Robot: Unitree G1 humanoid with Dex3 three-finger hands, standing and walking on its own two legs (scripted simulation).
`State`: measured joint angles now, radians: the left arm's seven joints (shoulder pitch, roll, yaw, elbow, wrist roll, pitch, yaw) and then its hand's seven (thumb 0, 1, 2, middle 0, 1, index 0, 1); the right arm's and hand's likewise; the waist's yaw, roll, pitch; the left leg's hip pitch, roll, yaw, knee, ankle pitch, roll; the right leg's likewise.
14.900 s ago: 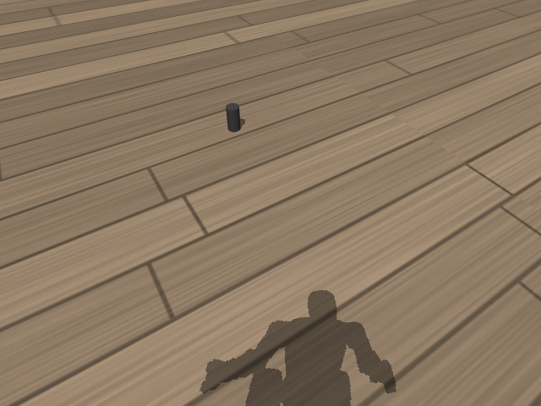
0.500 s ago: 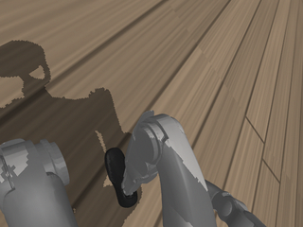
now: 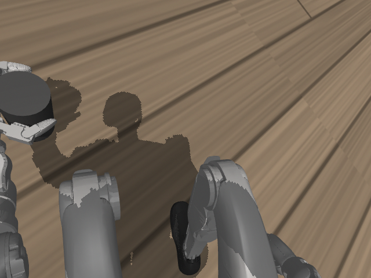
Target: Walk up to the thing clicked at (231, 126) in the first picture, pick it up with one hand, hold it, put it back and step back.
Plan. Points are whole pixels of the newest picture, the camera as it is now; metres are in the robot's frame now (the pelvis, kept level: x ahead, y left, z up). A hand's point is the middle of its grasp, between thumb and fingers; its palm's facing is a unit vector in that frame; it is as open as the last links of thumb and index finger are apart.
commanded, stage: settle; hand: left
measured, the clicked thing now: (29, 111) +0.44 +0.28 -0.11
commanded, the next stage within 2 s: lift in 1.02 s
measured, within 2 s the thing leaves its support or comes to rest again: neither
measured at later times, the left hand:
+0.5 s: hand (24, 79) +0.46 +0.27 -0.01, palm faces +0.21 -0.98 -0.04, open 11.0 cm
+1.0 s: hand (19, 69) +0.45 +0.26 +0.03, palm faces +0.23 -0.97 -0.04, open 11.1 cm
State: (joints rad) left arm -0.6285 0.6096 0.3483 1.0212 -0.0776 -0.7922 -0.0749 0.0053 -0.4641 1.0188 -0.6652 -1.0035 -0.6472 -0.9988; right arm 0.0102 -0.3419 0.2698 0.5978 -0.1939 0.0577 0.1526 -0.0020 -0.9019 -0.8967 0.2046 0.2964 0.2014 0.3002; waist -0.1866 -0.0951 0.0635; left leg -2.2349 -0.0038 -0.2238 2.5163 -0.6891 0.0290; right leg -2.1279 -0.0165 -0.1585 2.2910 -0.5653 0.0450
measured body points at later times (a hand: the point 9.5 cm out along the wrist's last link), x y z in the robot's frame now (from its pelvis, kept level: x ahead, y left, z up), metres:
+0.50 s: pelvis +0.02 -0.01 +0.03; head +0.23 +0.07 +0.42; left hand +0.44 +0.32 +0.00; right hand +0.17 -0.27 -0.08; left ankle +0.08 +0.11 -0.28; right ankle +0.15 -0.13 -0.28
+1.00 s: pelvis +0.02 -0.01 +0.06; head +0.21 +0.07 +0.46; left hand +0.43 +0.31 +0.04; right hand +0.17 -0.26 -0.06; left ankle +0.08 +0.11 -0.28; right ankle +0.15 -0.13 -0.28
